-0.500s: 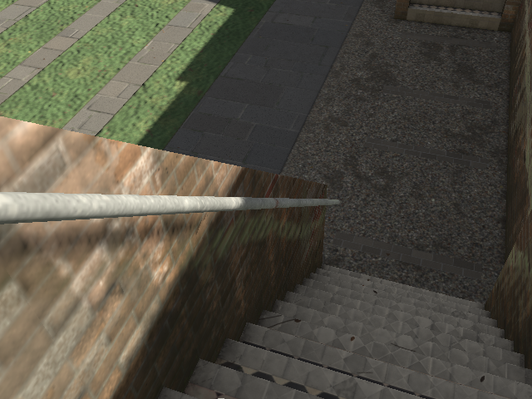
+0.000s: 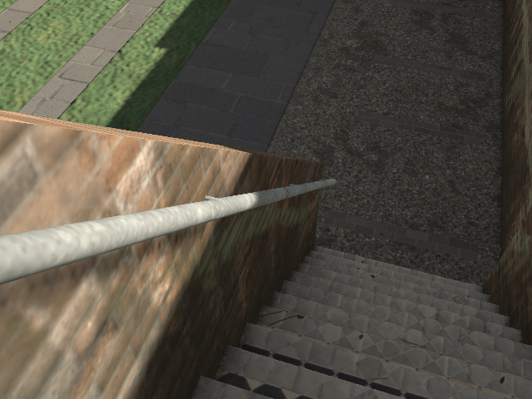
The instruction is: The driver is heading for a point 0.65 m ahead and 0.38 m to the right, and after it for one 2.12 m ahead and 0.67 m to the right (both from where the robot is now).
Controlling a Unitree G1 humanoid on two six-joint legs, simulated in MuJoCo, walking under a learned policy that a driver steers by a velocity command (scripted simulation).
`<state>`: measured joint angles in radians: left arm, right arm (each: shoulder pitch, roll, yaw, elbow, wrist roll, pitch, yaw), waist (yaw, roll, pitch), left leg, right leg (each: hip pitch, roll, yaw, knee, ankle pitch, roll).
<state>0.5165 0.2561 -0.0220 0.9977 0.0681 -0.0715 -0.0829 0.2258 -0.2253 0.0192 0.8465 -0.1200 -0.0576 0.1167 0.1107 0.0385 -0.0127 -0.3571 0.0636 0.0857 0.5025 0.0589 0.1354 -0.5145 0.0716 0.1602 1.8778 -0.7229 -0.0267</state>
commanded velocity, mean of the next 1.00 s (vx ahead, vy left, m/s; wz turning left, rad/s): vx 0.50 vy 0.00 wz -0.57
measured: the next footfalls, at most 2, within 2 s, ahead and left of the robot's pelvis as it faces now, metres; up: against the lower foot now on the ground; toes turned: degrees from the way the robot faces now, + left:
right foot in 0.50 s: +0.28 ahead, -0.12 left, -0.22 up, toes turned -22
left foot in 0.92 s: +0.59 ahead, +0.09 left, -0.44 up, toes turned -40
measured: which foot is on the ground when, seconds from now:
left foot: down 0.00-0.48, up 0.50-0.90, down 0.92-1.00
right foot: up 0.00-0.48, down 0.50-0.94, up 0.96-1.00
